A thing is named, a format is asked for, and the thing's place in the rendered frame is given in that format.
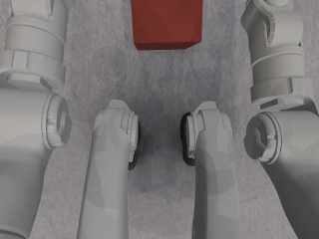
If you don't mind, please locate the left robot upper arm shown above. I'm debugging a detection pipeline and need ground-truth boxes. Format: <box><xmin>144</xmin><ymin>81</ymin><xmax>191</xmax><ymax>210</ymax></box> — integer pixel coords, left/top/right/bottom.
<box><xmin>0</xmin><ymin>88</ymin><xmax>72</xmax><ymax>239</ymax></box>

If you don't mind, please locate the carton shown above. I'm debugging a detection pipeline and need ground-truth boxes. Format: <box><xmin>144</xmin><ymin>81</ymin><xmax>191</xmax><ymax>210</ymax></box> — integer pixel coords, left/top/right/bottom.
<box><xmin>131</xmin><ymin>0</ymin><xmax>203</xmax><ymax>51</ymax></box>

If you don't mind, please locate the robot shin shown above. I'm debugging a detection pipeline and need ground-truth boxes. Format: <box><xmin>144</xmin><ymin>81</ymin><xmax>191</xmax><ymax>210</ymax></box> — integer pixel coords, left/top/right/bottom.
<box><xmin>92</xmin><ymin>100</ymin><xmax>135</xmax><ymax>162</ymax></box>
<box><xmin>187</xmin><ymin>101</ymin><xmax>232</xmax><ymax>158</ymax></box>

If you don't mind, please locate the robot left forearm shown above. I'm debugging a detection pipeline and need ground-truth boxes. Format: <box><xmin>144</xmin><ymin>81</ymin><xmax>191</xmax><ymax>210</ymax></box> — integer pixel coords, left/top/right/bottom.
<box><xmin>0</xmin><ymin>0</ymin><xmax>76</xmax><ymax>92</ymax></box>

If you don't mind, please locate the robot left shin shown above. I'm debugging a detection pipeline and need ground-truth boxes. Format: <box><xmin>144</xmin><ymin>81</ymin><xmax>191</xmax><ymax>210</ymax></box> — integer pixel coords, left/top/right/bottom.
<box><xmin>92</xmin><ymin>100</ymin><xmax>135</xmax><ymax>162</ymax></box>

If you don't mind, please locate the right robot upper arm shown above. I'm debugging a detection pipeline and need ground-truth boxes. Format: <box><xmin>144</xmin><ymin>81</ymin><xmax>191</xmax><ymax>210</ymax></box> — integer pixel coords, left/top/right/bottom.
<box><xmin>243</xmin><ymin>111</ymin><xmax>319</xmax><ymax>239</ymax></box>

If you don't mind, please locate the robot right forearm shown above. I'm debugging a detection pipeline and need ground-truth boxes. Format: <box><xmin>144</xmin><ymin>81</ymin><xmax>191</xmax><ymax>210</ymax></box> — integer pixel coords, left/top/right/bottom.
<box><xmin>240</xmin><ymin>0</ymin><xmax>319</xmax><ymax>117</ymax></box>

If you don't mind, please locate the robot right shin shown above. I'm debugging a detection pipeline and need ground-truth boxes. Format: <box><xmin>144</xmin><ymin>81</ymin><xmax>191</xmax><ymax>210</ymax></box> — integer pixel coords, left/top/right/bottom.
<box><xmin>187</xmin><ymin>101</ymin><xmax>232</xmax><ymax>158</ymax></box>

